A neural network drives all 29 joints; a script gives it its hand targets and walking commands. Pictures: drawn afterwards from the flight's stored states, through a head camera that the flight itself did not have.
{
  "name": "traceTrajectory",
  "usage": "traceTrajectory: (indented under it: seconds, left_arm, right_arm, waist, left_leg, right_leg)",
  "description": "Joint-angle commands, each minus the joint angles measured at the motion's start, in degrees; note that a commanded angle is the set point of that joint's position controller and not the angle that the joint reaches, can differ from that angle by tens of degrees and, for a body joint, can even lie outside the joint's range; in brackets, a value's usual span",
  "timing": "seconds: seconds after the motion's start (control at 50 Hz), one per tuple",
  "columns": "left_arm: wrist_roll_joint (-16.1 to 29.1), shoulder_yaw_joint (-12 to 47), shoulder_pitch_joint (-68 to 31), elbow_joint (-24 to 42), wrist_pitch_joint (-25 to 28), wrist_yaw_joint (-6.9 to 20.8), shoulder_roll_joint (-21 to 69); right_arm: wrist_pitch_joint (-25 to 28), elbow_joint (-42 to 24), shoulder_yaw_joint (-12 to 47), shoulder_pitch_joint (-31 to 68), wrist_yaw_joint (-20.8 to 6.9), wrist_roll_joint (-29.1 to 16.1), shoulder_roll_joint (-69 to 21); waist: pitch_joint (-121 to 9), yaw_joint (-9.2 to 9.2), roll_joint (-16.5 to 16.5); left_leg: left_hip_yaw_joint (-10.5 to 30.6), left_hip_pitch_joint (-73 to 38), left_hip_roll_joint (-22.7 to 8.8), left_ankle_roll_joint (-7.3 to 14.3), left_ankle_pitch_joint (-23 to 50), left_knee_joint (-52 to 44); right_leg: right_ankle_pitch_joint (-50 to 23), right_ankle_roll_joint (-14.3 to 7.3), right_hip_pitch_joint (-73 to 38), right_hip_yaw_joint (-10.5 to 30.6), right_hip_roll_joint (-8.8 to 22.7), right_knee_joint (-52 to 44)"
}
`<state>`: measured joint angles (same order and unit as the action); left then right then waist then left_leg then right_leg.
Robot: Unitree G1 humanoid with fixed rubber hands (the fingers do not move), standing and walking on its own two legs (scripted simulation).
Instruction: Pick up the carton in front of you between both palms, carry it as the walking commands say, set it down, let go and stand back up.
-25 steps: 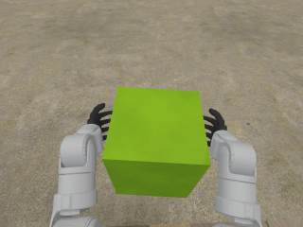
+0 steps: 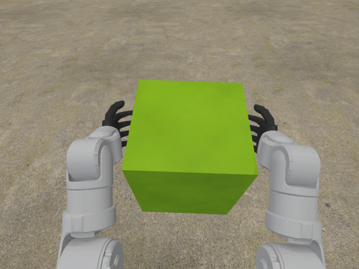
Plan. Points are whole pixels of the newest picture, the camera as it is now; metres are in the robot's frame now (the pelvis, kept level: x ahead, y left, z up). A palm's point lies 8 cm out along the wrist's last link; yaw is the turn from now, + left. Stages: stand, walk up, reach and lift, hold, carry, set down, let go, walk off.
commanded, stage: carry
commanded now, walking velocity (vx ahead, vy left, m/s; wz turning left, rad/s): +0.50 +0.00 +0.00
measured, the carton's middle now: (187, 153) +0.37 +0.00 +0.10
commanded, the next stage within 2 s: none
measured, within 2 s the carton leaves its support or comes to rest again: neither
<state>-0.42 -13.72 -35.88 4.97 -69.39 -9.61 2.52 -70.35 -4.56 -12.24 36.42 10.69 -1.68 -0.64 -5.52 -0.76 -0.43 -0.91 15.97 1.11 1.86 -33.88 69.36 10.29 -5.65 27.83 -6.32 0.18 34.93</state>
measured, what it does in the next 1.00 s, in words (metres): walks ahead: left foot, then right foot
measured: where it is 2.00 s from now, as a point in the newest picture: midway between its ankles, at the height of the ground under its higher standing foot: (194, 144)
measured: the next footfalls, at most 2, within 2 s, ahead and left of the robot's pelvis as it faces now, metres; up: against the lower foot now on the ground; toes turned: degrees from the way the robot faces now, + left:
left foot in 0.42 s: +0.47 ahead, +0.06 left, +0.00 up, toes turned +4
right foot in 0.92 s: +0.75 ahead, -0.14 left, +0.00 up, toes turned -10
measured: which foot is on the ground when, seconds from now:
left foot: up 0.00-0.40, down 0.42-0.94, up 0.96-1.00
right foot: down 0.00-0.44, up 0.46-0.90, down 0.92-1.00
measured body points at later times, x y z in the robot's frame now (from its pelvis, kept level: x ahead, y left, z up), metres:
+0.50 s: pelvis +0.32 +0.00 -0.01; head +0.36 +0.00 +0.44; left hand +0.68 +0.14 +0.08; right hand +0.66 -0.16 +0.08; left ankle +0.43 +0.06 -0.72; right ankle +0.13 -0.07 -0.63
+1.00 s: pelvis +0.64 -0.05 +0.01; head +0.62 -0.06 +0.46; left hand +0.92 +0.10 +0.10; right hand +0.93 -0.20 +0.10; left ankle +0.47 +0.04 -0.65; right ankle +0.71 -0.13 -0.72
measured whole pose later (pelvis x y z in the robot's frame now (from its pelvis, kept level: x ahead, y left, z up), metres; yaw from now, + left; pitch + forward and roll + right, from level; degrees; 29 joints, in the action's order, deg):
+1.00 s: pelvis +0.64 -0.05 +0.01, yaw +1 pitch +4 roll -1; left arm -3.8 -7.6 -12.1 14.7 -67.2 -7.3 8.2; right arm -67.9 -16.9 -8.9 10.8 6.7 4.2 -7.8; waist -8.6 -1.4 -1.8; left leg -3.0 14.0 -1.8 0.2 -25.8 55.7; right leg 9.0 -4.8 24.2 -12.4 1.0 28.8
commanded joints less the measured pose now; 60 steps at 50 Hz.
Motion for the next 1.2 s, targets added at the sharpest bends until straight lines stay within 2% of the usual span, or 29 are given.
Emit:
traceTrajectory:
  seconds: [0.0, 0.04, 0.1, 0.18, 0.32, 0.34, 0.36, 0.38, 0.4, 0.42, 0.44, 0.46, 0.5, 0.52, 0.56, 0.64, 0.82, 0.86, 0.88, 0.9, 0.92, 0.94, 0.96, 0.98, 1.0, 1.02, 1.06, 1.1, 1.18]
  left_arm:
    - [16.28, 30.09, -35.49, 6.44, -1.66, 3.53, 38.18]
    - [18.66, 32.21, -41.74, 8.57, -1.28, 4.83, 44.15]
    - [18.62, 34.17, -40.52, 6.41, -0.41, 6.55, 49.32]
    - [16.99, 36.28, -36.05, 2.31, 1.34, 8.72, 53.15]
    - [17.13, 39.94, -32.33, 2.32, 5.29, 10.09, 55.17]
    - [17.03, 40.2, -31.51, 2.47, 5.65, 9.94, 54.85]
    - [16.82, 40.39, -30.53, 2.58, 5.89, 9.77, 54.56]
    - [16.49, 40.73, -29.89, 2.48, 6.05, 9.64, 54.15]
    - [16.01, 41.03, -29.98, 2.49, 6.31, 9.54, 53.7]
    - [15.28, 41.12, -28.91, 2.25, 6.26, 9.43, 54.03]
    - [14.45, 40.13, -25.47, 1.43, 6.19, 9.08, 53.38]
    - [13.95, 39.98, -26.19, 2.65, 6.45, 8.53, 52.9]
    - [13.1, 39.48, -27.24, 4.62, 7.2, 7.91, 54.21]
    - [12.66, 39.11, -26.64, 4.79, 7.59, 7.77, 54.47]
    - [11.26, 39.18, -24.76, 5.26, 8.29, 7.64, 54.32]
    - [8.89, 39.42, -19.96, 5.28, 8.62, 6.96, 51.72]
    - [13.01, 44.16, -10.71, 10.83, 3.48, 9.03, 51.57]
    - [14.1, 44.97, -8.09, 11.9, 2.27, 9.98, 51.84]
    - [14.47, 45.15, -6.57, 12.28, 1.84, 10.43, 51.99]
    - [14.65, 45.01, -4.41, 12.31, 1.44, 10.86, 52.32]
    - [13.89, 44.31, -3.28, 12.9, 1.22, 11.0, 50.94]
    - [13.9, 44.8, -1.4, 13.33, 1.08, 11.18, 51.82]
    - [14.92, 45.71, -0.57, 14.92, 0.76, 11.74, 54.73]
    - [15.81, 46.45, 0.35, 16.71, 0.85, 12.32, 56.99]
    - [16.42, 47.28, 0.06, 19.13, 1.08, 12.88, 58.85]
    - [17.0, 47.99, -0.07, 21.16, 1.3, 13.32, 60.26]
    - [17.67, 48.85, 2.05, 23.79, 1.71, 13.97, 61.2]
    - [17.86, 49.06, 4.28, 25.31, 1.72, 14.29, 59.48]
    - [17.08, 48.61, 8.81, 26.44, 0.9, 14.17, 54.58]
  right_arm:
    - [-1.19, -6.06, 30.48, 38.9, -2.37, -13.13, -43.0]
    - [-0.81, -5.65, 30.91, 40.45, -2.99, -12.89, -47.68]
    - [0.29, -2.27, 32.32, 36.68, -4.22, -11.17, -52.09]
    - [2.36, 0.82, 33.7, 32.16, -5.98, -8.53, -55.67]
    - [6.04, -1.2, 37.54, 29.14, -7.97, -8.75, -57.19]
    - [6.33, -1.7, 37.79, 28.62, -8.07, -8.95, -56.53]
    - [6.6, -1.9, 37.73, 27.83, -8.13, -9.04, -55.65]
    - [6.89, -1.87, 37.51, 26.25, -8.17, -8.87, -54.92]
    - [7.1, -2.01, 37.13, 24.75, -8.31, -8.56, -54.33]
    - [7.19, -1.33, 36.44, 23.12, -8.37, -8.12, -53.16]
    - [7.45, -0.66, 36.94, 22.46, -8.17, -8.43, -52.68]
    - [7.73, -1.28, 38.0, 21.44, -8.47, -9.92, -54.5]
    - [8.66, -5.13, 40.79, 26.46, -9.43, -13.53, -57.89]
    - [9.06, -6.83, 42.44, 28.65, -9.91, -15.13, -59.27]
    - [9.77, -8.42, 44.31, 30.51, -10.55, -17.12, -60.25]
    - [9.82, -8.12, 44.46, 26.65, -10.85, -17.43, -57.5]
    - [4.76, -8.91, 39.94, 7.46, -10.93, -10.29, -52.51]
    - [3.47, -10.7, 40.05, 4.24, -11.04, -9.0, -51.98]
    - [2.84, -11.74, 40.54, 2.49, -11.13, -8.8, -51.87]
    - [2.28, -12.91, 41.16, 2.1, -11.34, -8.93, -51.5]
    - [1.54, -14.39, 42.37, 2.51, -11.63, -10.03, -53.31]
    - [1.23, -16.47, 43.37, 1.32, -11.94, -10.37, -54.1]
    - [1.23, -17.06, 44.17, 1.33, -12.22, -11.17, -55.61]
    - [1.43, -18.5, 45.01, 0.55, -12.69, -11.86, -57.58]
    - [1.78, -19.95, 45.89, -0.1, -13.17, -12.51, -59.77]
    - [2.17, -21.02, 46.48, -1.2, -13.52, -12.91, -61.41]
    - [2.84, -23.18, 47.45, -3.97, -13.78, -13.03, -63.0]
    - [3.15, -24.63, 47.95, -6.06, -13.56, -12.64, -62.1]
    - [2.39, -26.3, 48.15, -9.76, -12.97, -11.96, -58.09]
  waist:
    - [-20.96, -2.68, 7.7]
    - [-21.33, -2.28, 6.15]
    - [-22.1, -1.38, 6.63]
    - [-20.59, -2.65, 5.6]
    - [-15.97, -3.7, 6.96]
    - [-16.56, -2.95, 7.87]
    - [-18.52, -0.93, 9.12]
    - [-22.06, 3.23, 8.81]
    - [-25.61, 5.96, 5.28]
    - [-29.61, 4.91, -5.98]
    - [-34.51, 4.84, -16.81]
    - [-33.0, 4.77, -13.2]
    - [-26.31, 4.68, -3.28]
    - [-25.11, 4.3, -1.81]
    - [-24.51, 3.49, -2.43]
    - [-22.39, 3.76, -4.95]
    - [-12.03, 2.48, -8.68]
    - [-12.63, 1.73, -8.73]
    - [-15.06, 1.21, -7.13]
    - [-17.99, 0.18, -4.87]
    - [-22.69, -0.59, 6.99]
    - [-20.8, -0.58, 17.32]
    - [-19.44, -0.54, 13.12]
    - [-19.26, -0.53, 8.38]
    - [-17.52, -0.29, 3.67]
    - [-16.49, -0.05, 2.62]
    - [-15.89, 0.01, 5.79]
    - [-14.42, -0.08, 7.16]
    - [-10.11, -0.16, 7.59]
  left_leg:
    - [0.97, 30.1, -1.07, 0.54, 4.81, 9.94]
    - [1.77, 26.75, -3.54, 0.5, 8.28, 6.26]
    - [1.06, 28.12, -4.72, -0.87, 15.02, 0.42]
    - [-1.75, 33.3, -4.62, -1.42, 19.32, -9.67]
    - [-9.49, 21.96, 0.62, 1.5, 34.5, -35.85]
    - [-10.56, 16.7, 2.0, 2.54, 35.59, -38.61]
    - [-11.08, 9.58, 2.94, 3.21, 35.67, -40.26]
    - [-11.43, -2.07, 3.07, 3.51, 37.85, -44.68]
    - [-7.19, -16.26, -1.14, 3.76, 38.77, -44.21]
    - [11.72, -30.39, -15.72, 6.19, 54.36, -37.25]
    - [33.21, -41.73, -23.71, 17.5, 44.92, -42.81]
    - [33.06, -40.59, -22.61, 17.24, 37.84, -45.88]
    - [23.41, -31.58, -19.16, 13.21, 42.14, -47.09]
    - [20.61, -27.69, -18.21, 11.85, 41.82, -48.15]
    - [17.35, -23.71, -17.12, 10.28, 39.98, -49.98]
    - [10.82, -23.85, -16.07, 10.9, 45.59, -52.07]
    - [-1.47, -24.96, -12.27, 4.8, 56.01, -53.02]
    - [-4.8, -23.08, -11.81, 2.76, 62.68, -46.38]
    - [-7.19, -18.33, -10.5, 1.03, 61.16, -39.44]
    - [-8.46, -9.75, -9.48, -0.92, 50.75, -31.28]
    - [-8.22, 4.52, -4.79, -2.8, 33.97, -15.21]
    - [-5.09, 20.84, 1.73, -3.27, 8.8, -4.8]
    - [-0.2, 25.34, -1.47, -1.85, 5.74, 2.5]
    - [1.18, 25.61, -4.1, -0.78, 7.98, 2.55]
    - [1.56, 24.42, -6.49, -0.52, 11.9, -0.83]
    - [1.89, 22.09, -8.06, -0.74, 14.68, -5.55]
    - [-0.86, 17.85, -7.44, -1.78, 17.02, -13.18]
    - [-2.81, 17.82, -7.23, -2.97, 19.04, -19.66]
    - [-6.29, 18.22, -6.56, -3.55, 26.73, -32.14]
  right_leg:
    - [-7.05, -7.29, -38.13, 33.94, 19.03, -12.07]
    - [-8.73, -6.69, -32.07, 28.7, 17.74, -12.73]
    - [-16.34, -6.59, -31.32, 20.16, 14.47, -12.14]
    - [-26.41, -6.56, -36.6, 15.61, 12.38, -10.91]
    - [-44.93, -2.22, -38.26, 6.93, 7.74, -9.42]
    - [-50.24, -1.46, -37.41, 5.94, 7.87, -7.51]
    - [-54.48, -0.48, -36.24, 4.96, 8.25, -3.29]
    - [-54.0, 1.4, -33.24, 2.03, 7.92, 4.54]
    - [-40.96, 2.85, -24.36, 0.57, 6.43, 14.86]
    - [-5.02, 4.56, -10.32, 1.33, 2.32, 25.42]
    - [20.81, 6.18, 6.75, 5.41, -6.33, 42.68]
    - [19.74, 4.34, 12.42, 8.7, -3.55, 46.61]
    - [14.2, 3.6, 14.12, 8.02, 0.45, 41.0]
    - [12.23, 3.98, 12.51, 7.96, 1.8, 37.04]
    - [10.9, 4.71, 9.36, 6.97, 2.49, 31.14]
    - [8.77, 6.26, 11.01, 3.34, 2.75, 19.07]
    - [-9.01, 6.24, 4.61, -3.87, 1.02, -7.65]
    - [-9.69, 5.22, -4.68, -7.07, -0.81, -12.57]
    - [-8.19, 4.73, -14.99, -8.17, -1.89, -13.39]
    - [-4.71, 3.6, -26.33, -2.53, 2.45, -12.23]
    - [-1.17, -2.79, -38.43, 20.66, 17.03, -13.41]
    - [-4.42, -8.87, -44.72, 36.78, 23.35, -19.09]
    - [-8.43, -9.19, -43.36, 33.75, 23.96, -18.8]
    - [-10.26, -7.67, -40.13, 29.12, 22.35, -18.74]
    - [-8.23, -5.35, -35.39, 24.56, 21.34, -20.12]
    - [-4.75, -3.27, -31.16, 20.45, 19.86, -22.23]
    - [-0.43, -1.68, -27.09, 13.7, 17.47, -24.97]
    - [1.74, -2.5, -26.33, 10.63, 16.44, -26.96]
    - [-6.54, -1.95, -27.84, 5.25, 14.44, -26.88]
